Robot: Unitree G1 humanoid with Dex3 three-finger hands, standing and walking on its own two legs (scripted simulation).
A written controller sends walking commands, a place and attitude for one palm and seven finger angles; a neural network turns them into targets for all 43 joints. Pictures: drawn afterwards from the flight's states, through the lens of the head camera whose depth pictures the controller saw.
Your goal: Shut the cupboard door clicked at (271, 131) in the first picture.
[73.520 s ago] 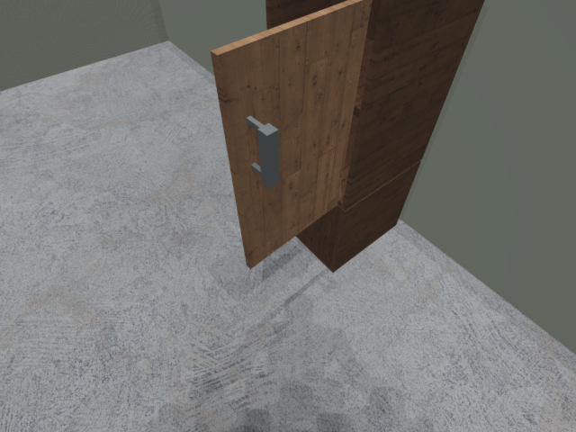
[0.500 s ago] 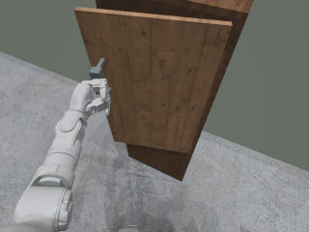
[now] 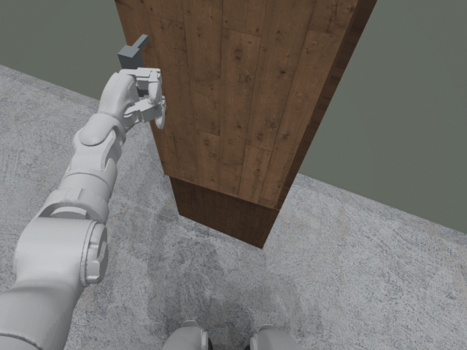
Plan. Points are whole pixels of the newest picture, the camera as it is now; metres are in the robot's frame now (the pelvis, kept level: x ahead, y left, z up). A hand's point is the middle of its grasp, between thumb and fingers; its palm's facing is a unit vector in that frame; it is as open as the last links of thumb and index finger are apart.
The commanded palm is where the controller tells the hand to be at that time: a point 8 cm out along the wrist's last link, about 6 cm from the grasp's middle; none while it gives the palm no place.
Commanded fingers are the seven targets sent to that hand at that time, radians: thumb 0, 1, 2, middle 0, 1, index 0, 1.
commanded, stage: push the door shut along its arc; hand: left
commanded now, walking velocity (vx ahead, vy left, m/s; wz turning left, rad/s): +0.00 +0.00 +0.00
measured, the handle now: (143, 75) +0.57 +0.14 +0.11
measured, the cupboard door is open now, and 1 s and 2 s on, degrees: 4 0 0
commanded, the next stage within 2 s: pull the fist back off the door in 0.70 s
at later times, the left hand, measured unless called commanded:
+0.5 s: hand (192, 83) +0.54 +0.05 +0.12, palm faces -0.41 -0.91 -0.01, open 2.8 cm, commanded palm +0.55 +0.08 +0.12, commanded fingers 0.00 0.90 0.90 -1.30 -1.50 -1.30 -1.50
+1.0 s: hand (198, 82) +0.55 +0.04 +0.12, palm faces -0.01 -1.00 +0.05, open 2.7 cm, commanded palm +0.55 +0.05 +0.12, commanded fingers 0.00 0.90 0.90 -1.30 -1.50 -1.30 -1.50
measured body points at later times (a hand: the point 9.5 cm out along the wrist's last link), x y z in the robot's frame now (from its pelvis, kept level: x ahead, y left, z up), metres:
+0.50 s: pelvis +0.02 -0.01 -0.01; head +0.13 -0.01 +0.42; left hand +0.56 +0.10 +0.12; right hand -0.01 -0.28 -0.12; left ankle +0.05 +0.07 -0.69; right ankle +0.01 -0.11 -0.69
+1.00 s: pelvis +0.00 -0.02 -0.02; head +0.11 +0.00 +0.41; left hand +0.54 +0.09 +0.12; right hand +0.01 -0.28 -0.13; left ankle +0.05 +0.07 -0.69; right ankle +0.01 -0.11 -0.69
